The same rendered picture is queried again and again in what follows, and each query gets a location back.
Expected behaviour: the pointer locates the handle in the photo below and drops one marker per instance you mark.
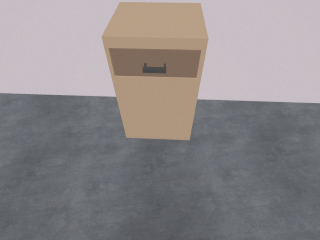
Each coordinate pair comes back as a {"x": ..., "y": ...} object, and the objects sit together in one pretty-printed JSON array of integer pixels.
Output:
[{"x": 159, "y": 70}]

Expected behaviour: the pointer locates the drawer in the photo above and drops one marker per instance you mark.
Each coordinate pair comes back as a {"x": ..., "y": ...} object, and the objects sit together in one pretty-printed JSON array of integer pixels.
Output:
[{"x": 180, "y": 63}]

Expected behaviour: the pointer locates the cabinet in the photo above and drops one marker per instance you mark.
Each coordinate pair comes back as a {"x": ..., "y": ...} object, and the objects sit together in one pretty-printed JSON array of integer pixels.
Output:
[{"x": 154, "y": 107}]

